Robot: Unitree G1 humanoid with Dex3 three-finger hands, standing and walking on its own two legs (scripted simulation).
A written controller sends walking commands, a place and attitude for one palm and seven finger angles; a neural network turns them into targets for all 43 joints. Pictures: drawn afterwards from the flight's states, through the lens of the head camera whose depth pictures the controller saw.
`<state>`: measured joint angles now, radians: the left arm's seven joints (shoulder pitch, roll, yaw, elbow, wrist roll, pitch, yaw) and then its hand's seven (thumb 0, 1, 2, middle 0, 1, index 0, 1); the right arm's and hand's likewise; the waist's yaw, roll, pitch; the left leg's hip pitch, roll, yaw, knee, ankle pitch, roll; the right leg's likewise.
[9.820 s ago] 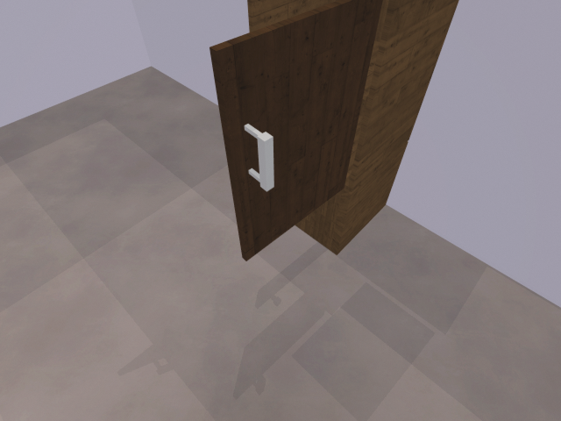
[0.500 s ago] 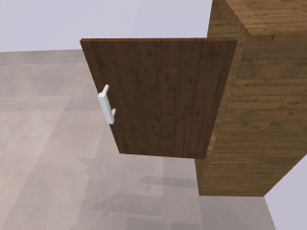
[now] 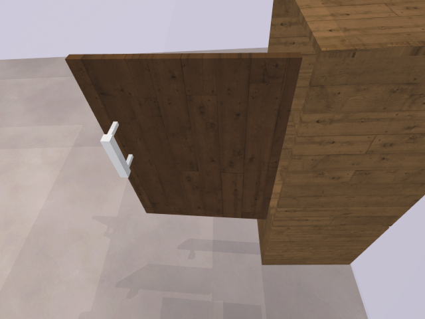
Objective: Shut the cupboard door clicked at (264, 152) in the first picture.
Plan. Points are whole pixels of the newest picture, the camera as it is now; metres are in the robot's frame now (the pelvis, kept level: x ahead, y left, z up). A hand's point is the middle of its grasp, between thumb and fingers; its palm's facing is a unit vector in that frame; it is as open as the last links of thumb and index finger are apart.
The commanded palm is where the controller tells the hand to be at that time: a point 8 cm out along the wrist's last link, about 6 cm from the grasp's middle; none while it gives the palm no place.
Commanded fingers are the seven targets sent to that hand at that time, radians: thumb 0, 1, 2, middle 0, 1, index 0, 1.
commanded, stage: come to a stop and stand still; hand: left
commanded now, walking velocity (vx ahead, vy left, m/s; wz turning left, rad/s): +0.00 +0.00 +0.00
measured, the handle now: (119, 150) +0.47 +0.25 +0.03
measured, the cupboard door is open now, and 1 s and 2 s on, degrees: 86 86 86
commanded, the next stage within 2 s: look again from close up in 0.50 s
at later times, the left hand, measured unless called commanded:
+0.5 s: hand out of the picture +0.03 +0.16 -0.16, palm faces +0.02 -0.97 -0.24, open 7.3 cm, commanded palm none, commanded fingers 0.00 0.90 0.90 -0.20 -0.30 -0.20 -0.30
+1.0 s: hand out of the picture +0.02 +0.16 -0.17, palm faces +0.03 -0.98 -0.22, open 7.3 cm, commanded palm none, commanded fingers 0.00 0.90 0.90 -0.20 -0.30 -0.20 -0.30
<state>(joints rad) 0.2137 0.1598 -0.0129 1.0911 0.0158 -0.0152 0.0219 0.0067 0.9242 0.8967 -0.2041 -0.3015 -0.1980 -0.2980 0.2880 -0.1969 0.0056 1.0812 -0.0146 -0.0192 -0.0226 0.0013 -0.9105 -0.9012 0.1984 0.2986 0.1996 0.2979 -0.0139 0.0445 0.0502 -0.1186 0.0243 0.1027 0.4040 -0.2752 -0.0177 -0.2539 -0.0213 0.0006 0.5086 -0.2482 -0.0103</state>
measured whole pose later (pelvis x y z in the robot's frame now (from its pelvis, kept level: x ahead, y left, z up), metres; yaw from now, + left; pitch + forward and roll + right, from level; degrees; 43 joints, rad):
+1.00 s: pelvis +0.01 -0.02 +0.00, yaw +1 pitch -1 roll +1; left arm 0.24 0.16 0.00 1.12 0.01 -0.02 0.03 0.01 0.92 0.90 -0.20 -0.30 -0.20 -0.30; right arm 0.29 -0.14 0.01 1.14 -0.01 -0.02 -0.03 0.00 -0.91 -0.90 0.20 0.30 0.20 0.30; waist 0.00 0.01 0.06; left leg -0.08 0.06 0.08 0.37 -0.27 -0.05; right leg -0.20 0.02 -0.03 0.44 -0.24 -0.04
